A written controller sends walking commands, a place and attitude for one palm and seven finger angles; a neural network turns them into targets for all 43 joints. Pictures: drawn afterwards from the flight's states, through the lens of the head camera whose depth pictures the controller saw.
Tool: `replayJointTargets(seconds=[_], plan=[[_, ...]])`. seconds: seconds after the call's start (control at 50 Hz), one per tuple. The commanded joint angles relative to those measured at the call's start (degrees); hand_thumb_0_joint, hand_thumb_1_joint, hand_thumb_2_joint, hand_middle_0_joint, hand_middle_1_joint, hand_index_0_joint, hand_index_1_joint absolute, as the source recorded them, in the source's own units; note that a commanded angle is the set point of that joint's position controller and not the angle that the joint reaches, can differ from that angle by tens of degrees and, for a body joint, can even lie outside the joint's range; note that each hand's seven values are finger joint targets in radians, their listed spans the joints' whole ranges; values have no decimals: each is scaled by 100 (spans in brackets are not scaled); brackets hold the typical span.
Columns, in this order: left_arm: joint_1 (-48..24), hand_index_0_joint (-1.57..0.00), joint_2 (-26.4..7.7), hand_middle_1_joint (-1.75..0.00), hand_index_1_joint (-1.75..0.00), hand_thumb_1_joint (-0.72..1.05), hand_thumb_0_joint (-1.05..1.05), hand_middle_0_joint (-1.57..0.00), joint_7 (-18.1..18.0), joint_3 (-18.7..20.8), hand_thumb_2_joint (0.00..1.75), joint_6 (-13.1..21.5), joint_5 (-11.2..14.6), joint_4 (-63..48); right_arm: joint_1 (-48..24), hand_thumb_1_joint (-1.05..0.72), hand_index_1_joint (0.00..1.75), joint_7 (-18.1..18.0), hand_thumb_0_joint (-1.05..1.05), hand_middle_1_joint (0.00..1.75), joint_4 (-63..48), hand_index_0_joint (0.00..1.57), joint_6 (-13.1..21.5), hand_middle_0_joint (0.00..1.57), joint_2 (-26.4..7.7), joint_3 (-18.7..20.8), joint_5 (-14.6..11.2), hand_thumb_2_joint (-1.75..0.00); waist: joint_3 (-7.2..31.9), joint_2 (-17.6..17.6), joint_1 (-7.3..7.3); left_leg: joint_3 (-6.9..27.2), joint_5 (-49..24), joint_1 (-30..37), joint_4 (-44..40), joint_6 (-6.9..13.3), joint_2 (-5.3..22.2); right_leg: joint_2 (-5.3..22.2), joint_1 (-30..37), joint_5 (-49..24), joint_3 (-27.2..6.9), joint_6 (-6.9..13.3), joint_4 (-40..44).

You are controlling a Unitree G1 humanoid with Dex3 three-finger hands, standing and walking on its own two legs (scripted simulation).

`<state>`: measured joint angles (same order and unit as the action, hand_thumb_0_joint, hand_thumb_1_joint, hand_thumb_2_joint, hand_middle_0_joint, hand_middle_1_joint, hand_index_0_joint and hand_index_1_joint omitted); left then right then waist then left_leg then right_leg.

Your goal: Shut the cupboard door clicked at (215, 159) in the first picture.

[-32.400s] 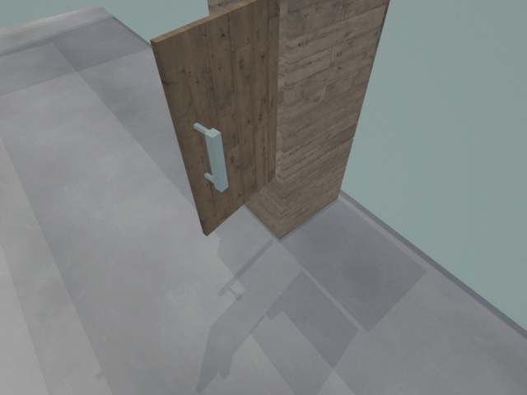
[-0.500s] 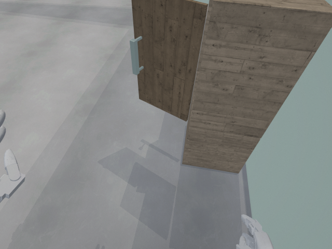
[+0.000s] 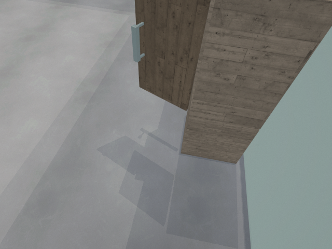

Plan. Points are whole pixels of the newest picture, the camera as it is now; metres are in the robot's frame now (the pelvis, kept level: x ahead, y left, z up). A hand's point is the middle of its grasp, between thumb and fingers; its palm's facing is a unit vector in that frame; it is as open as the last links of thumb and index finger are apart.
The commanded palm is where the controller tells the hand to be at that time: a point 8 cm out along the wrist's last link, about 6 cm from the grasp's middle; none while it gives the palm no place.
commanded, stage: let the arm hang, fingers relaxed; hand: left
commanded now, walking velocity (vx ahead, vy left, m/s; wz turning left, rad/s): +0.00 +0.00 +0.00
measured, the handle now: (139, 42) +0.98 +0.18 -0.03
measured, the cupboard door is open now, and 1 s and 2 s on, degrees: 67 67 67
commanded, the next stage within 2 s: look to check the result in 0.72 s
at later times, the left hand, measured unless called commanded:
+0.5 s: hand out of the picture +0.03 +0.20 -0.16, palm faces +0.00 -0.97 -0.25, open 7.4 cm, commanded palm none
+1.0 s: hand out of the picture +0.06 +0.22 -0.16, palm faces +0.00 -0.96 -0.28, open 7.4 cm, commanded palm none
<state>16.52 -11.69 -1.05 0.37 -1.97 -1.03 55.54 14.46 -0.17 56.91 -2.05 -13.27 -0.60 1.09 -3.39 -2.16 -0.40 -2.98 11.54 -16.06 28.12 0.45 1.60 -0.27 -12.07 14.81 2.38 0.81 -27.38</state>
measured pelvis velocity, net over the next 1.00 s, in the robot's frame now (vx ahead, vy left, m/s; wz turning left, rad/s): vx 0.03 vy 0.00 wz -0.01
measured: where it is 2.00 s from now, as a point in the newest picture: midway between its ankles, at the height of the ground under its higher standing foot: outside the picture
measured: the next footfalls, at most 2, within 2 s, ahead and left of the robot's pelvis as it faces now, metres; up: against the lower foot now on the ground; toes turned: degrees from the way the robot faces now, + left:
none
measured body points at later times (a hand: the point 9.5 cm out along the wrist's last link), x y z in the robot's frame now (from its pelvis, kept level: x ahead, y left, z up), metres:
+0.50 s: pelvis +0.01 +0.00 +0.01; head +0.01 +0.00 +0.46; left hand +0.03 +0.25 -0.14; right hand +0.02 -0.24 -0.15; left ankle +0.04 +0.11 -0.74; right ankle +0.00 -0.11 -0.74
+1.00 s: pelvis +0.03 +0.00 +0.01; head +0.04 -0.01 +0.46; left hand +0.07 +0.27 -0.14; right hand +0.07 -0.27 -0.14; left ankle +0.04 +0.11 -0.74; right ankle +0.00 -0.11 -0.74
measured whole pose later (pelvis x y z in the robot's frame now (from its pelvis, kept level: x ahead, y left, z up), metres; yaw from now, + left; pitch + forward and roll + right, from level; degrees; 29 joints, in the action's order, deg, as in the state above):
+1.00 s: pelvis +0.03 +0.00 +0.01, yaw +0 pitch -1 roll +0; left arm 11.3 -14.8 -0.9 1.2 0.7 -0.9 64.6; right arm 10.6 -1.0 63.6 -0.5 -14.7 0.5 0.5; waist -2.5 0.4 -0.2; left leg -3.6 10.4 -8.9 20.6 0.0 1.4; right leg -0.4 -5.0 13.2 1.8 0.9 -19.4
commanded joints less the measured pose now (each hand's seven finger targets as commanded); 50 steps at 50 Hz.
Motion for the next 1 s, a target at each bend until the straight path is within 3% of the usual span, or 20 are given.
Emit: replayJointTargets(seconds=[0.0, 0.08, 0.22, 0.42, 0.74, 0.98], plan=[[67, -20, -847, -30, -30, 90, 0, -20, -5, 188, 90, 255, 31, 98, -87, -90, 30, -125, 0, 30, -109, 20, 197, 20, -691, 198, -14, -90, 384, 836, 8, 554, -77, 453, -655, 86, 422, 572, -19, -191, -699, 261, 909], [111, -20, -849, -30, -30, 90, 0, -20, -11, 167, 90, 271, 35, 469, 173, -90, 30, -151, 0, 30, 142, 20, 172, 20, -716, 253, -38, -90, 68, 418, -14, 560, 187, 453, -762, 109, 447, 543, -184, 117, -703, 270, 1110], [189, -20, -765, -30, -30, 90, 0, -20, -33, 164, 90, 251, 29, 728, 330, -90, 30, -171, 0, 30, 351, 20, 201, 20, -663, 264, -28, -90, -32, 151, -2, 603, 392, 413, -963, 153, 485, 515, -190, 215, -659, 245, 1050], [11, -20, -803, -30, -30, 90, 0, -20, -45, 180, 90, 267, 12, 717, 159, -90, 30, -154, 0, 30, 421, 20, 233, 20, -645, 256, -23, -90, -124, 147, 9, 561, 117, 457, -1054, 134, 499, 531, -157, -89, -637, 190, 996], [-388, -20, -1070, -30, -30, 90, 0, -20, -21, 228, 90, 329, 29, 613, -243, -90, 30, -155, 0, 30, 380, 20, 294, 20, -904, 252, -26, -90, 235, 379, 14, 547, -816, 802, -1009, 92, 527, 621, 320, -930, -602, 170, 1050], [-439, -20, -1203, -30, -30, 90, 0, -20, -25, 228, 90, 347, 38, 666, -394, -90, 30, -164, 0, 30, 379, 20, 277, 20, -1064, 245, -46, -90, 325, 252, 17, 532, -1159, 1061, -983, 91, 557, 660, 465, -1365, -570, 176, 1135]])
